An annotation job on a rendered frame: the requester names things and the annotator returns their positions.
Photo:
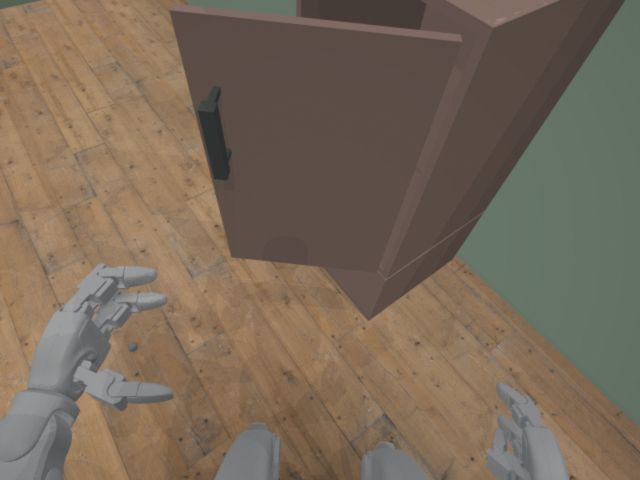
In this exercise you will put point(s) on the robot left hand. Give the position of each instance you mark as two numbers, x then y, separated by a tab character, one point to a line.
60	360

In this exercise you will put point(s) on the robot left shin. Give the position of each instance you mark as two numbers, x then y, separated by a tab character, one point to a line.
260	426

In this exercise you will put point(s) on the handle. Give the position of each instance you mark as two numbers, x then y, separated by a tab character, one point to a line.
209	116

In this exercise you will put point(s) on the left robot forearm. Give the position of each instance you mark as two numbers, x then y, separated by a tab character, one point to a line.
35	435

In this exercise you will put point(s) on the robot right thigh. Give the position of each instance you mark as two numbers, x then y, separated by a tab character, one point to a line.
390	464

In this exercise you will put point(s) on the cupboard door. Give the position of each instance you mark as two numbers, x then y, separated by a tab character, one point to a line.
326	122

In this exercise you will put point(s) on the robot right hand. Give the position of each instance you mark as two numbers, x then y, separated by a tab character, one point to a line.
537	452

